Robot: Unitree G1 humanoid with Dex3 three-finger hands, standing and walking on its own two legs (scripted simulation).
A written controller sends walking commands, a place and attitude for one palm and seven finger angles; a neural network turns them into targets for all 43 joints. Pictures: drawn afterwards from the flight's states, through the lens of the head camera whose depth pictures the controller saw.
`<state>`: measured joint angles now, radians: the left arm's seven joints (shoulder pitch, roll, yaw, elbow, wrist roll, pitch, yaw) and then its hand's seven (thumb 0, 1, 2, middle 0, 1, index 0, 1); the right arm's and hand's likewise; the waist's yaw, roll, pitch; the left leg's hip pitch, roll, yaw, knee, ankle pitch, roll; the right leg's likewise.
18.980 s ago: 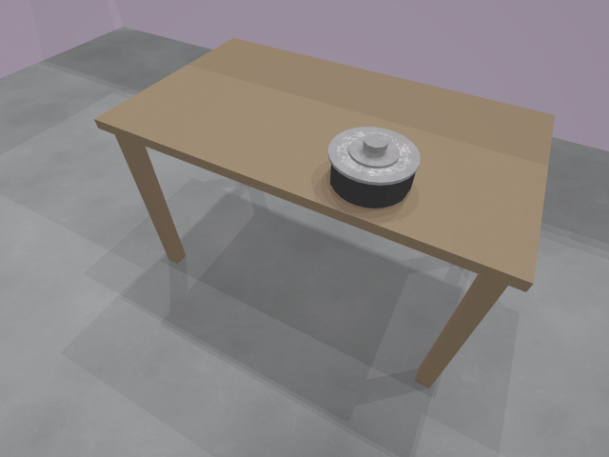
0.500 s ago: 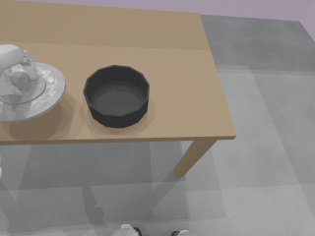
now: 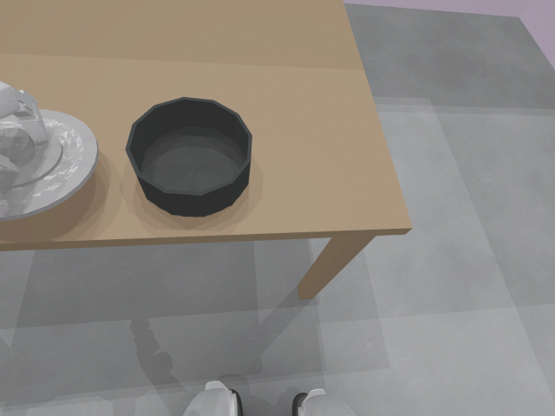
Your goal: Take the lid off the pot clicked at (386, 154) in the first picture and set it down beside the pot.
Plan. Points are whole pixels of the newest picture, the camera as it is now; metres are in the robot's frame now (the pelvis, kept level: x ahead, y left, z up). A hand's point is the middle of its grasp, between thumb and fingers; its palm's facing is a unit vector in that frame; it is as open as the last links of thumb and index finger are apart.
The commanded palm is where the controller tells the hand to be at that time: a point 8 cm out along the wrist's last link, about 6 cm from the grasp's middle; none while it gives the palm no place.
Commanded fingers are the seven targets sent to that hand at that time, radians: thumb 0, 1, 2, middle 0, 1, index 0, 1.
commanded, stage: lower the lid onto the table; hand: left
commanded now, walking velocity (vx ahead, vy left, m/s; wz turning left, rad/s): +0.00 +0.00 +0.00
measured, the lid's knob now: (9, 145) +0.49 +0.35 +0.03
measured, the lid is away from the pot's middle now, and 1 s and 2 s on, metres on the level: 0.24 0.25 0.26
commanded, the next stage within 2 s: open the fingers wide in 0.80 s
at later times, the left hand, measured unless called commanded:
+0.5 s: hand (4, 158) +0.47 +0.35 +0.03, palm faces -0.50 -0.11 -0.86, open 8.1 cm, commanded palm +0.54 +0.34 +0.08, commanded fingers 0.00 0.66 0.88 -0.77 -1.08 -0.77 -1.07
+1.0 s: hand (11, 171) +0.46 +0.36 +0.00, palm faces -0.45 -0.13 -0.88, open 8.2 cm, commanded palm +0.50 +0.33 +0.06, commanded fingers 0.00 0.57 0.82 -0.70 -1.06 -0.70 -1.05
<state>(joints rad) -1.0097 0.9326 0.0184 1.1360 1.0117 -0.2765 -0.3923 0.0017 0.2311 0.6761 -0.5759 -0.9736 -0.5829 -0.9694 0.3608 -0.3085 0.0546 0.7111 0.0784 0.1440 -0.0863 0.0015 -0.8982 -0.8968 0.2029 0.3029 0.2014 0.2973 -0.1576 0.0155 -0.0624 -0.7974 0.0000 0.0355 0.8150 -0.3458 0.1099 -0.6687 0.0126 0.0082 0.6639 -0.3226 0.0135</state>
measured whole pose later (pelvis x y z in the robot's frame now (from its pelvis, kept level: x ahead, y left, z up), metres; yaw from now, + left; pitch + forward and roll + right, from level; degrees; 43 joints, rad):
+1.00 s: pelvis -0.02 +0.02 -0.03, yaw -1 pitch +23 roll -8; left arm -1.02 0.88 0.05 1.13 1.07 -0.20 -0.29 0.01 0.23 0.66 -0.57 -0.99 -0.59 -0.99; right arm 0.37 -0.28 0.04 0.67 0.05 0.20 -0.03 0.00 -0.90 -0.90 0.20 0.30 0.20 0.30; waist -0.17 0.04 -0.09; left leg -1.01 0.00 0.02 0.98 -0.38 0.14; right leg -0.86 0.03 0.01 0.81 -0.37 -0.03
